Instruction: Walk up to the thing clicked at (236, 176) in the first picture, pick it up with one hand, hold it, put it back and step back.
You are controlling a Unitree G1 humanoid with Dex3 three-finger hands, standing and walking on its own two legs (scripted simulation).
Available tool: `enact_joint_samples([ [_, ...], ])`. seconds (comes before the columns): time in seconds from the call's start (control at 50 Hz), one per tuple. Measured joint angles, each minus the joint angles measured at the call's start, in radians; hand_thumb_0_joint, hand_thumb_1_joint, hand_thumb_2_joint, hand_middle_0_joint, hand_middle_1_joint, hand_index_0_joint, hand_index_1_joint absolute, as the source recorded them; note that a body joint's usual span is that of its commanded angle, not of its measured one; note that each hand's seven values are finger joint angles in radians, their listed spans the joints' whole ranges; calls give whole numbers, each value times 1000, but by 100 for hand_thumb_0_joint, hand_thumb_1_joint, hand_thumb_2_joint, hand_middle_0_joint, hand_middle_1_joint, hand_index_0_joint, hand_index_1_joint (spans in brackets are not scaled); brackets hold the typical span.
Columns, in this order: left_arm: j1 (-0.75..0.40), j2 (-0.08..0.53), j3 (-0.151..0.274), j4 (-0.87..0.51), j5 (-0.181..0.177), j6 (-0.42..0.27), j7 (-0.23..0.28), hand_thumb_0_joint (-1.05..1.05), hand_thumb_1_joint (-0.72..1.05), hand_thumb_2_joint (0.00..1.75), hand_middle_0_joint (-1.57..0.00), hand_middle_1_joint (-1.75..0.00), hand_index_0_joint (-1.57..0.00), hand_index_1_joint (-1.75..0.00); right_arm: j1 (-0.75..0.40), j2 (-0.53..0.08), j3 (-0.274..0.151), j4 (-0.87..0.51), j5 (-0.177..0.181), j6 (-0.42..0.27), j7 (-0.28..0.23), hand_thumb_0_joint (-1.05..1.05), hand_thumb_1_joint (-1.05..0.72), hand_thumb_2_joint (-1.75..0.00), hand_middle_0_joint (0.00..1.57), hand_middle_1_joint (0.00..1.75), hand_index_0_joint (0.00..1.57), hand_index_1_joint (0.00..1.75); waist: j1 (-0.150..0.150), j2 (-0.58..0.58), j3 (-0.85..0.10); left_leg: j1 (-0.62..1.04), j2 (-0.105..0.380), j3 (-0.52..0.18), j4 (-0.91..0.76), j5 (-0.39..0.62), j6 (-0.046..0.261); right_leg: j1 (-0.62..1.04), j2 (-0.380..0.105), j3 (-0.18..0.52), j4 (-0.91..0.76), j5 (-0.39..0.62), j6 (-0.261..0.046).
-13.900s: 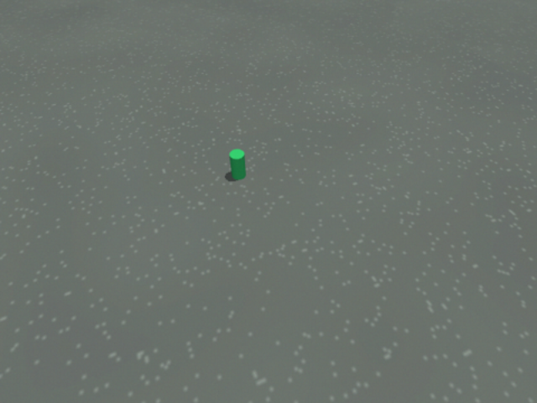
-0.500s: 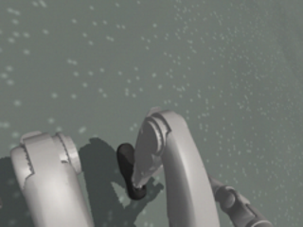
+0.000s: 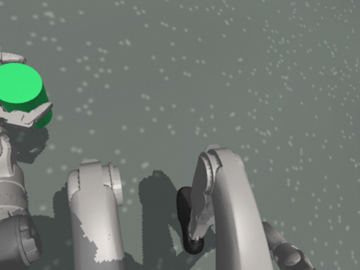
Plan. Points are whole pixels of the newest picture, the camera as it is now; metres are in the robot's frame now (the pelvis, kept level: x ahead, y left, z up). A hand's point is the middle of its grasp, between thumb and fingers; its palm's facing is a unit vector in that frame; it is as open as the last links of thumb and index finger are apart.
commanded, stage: settle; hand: left
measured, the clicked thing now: (26, 100) +0.45 +0.29 -0.11
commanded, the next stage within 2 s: lift in 0.90 s
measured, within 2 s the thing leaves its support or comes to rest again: neither
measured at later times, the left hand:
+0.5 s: hand (26, 76) +0.45 +0.26 -0.01, palm faces +0.28 -0.96 -0.03, open 10.6 cm
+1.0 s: hand (16, 70) +0.45 +0.27 +0.01, palm faces +0.31 -0.95 -0.02, open 10.6 cm
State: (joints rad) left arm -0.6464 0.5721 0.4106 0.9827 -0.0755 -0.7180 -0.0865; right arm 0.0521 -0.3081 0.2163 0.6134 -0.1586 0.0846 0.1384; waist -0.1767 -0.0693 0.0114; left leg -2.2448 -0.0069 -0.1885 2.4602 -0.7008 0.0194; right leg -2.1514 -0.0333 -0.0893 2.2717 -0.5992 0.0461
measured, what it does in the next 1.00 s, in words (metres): stands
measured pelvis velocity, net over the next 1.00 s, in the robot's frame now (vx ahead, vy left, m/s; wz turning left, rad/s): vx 0.01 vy -0.02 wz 0.09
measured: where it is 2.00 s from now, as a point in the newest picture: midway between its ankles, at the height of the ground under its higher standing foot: (150, 245)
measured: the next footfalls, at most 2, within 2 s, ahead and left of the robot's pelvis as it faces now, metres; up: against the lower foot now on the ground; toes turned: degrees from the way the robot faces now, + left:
none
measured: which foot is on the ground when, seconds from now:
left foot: down 0.00-1.00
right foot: down 0.00-1.00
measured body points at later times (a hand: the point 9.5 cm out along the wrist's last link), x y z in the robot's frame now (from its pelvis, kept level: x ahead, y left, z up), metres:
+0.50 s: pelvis +0.01 -0.02 +0.03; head +0.21 +0.06 +0.42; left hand +0.43 +0.31 -0.01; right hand +0.16 -0.28 -0.08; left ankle +0.08 +0.11 -0.30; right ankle +0.13 -0.15 -0.30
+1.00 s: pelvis +0.01 -0.02 +0.04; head +0.20 +0.06 +0.44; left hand +0.43 +0.32 +0.02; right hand +0.15 -0.27 -0.07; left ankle +0.08 +0.11 -0.30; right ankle +0.13 -0.15 -0.30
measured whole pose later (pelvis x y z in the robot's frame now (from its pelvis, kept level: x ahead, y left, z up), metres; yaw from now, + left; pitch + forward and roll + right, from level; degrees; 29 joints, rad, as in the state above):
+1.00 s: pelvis +0.01 -0.02 +0.04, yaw +5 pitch +32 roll -6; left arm -0.70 0.44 0.46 1.00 -0.09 -0.64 -0.14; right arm 0.10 -0.28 0.07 0.67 -0.09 0.05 0.07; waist -0.14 -0.01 -0.11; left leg -2.15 0.00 -0.11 2.28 -0.69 -0.01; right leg -2.13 -0.05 -0.02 2.18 -0.61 0.04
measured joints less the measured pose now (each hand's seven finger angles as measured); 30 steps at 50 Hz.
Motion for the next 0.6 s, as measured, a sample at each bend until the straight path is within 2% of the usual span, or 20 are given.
enact_joint_samples([
  [0.24,-33,-55,22,-19,-34,50,-42,0,-45,111,-70,-103,-67,-103,9,3,-69,17,40,2,-31,0,-90,-91,20,30,21,30,14,43,-55,21,0,33,-63,-16,-26,-18,-12,31,-15,-25,12],
  [0.46,-22,-112,40,-26,-21,81,-53,0,-45,111,-70,-103,-68,-103,21,2,-112,22,56,-5,-54,0,-91,-91,20,30,20,30,21,51,-91,51,4,45,-109,-12,-43,-10,-13,40,-37,-24,-3],
  [0.6,-22,-118,41,-26,-18,78,-52,0,-45,111,-70,-103,-68,-103,31,8,-125,32,61,-15,-61,0,-91,-91,20,30,20,30,27,47,-103,68,7,58,-138,-3,-42,1,-14,49,-58,-18,-6],
])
